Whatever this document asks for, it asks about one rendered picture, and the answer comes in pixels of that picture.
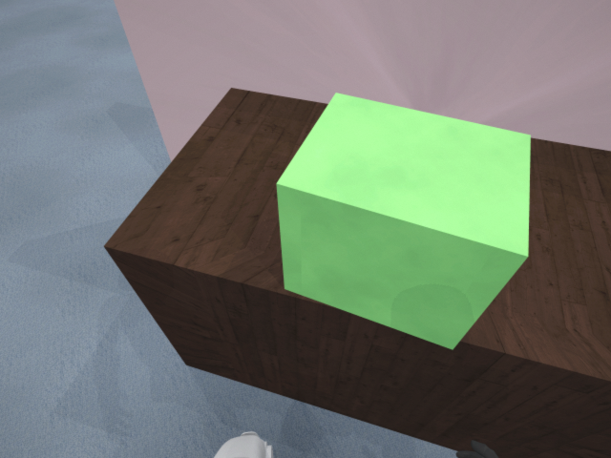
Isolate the carton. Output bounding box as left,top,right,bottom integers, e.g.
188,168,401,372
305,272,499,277
276,93,531,349

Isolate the robot left thigh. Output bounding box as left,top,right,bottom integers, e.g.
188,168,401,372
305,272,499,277
214,435,273,458

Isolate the pedestal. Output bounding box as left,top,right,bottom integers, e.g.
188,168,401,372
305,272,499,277
104,88,611,458

